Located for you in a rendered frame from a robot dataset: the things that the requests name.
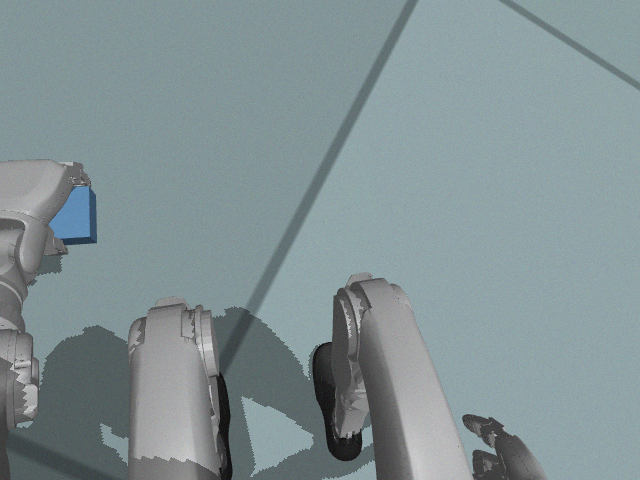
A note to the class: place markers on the right robot foot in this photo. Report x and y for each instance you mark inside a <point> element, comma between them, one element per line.
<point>341,448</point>

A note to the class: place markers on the right robot hand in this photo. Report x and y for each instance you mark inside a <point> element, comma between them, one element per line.
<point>514,461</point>

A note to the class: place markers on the small box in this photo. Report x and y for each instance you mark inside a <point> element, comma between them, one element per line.
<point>76,222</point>

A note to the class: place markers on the left robot foot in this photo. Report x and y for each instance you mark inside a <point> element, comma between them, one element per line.
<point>223,432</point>

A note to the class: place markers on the left robot hand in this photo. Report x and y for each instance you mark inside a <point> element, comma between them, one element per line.
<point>40,188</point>

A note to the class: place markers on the left robot arm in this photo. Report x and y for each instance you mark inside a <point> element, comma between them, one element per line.
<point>22,245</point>

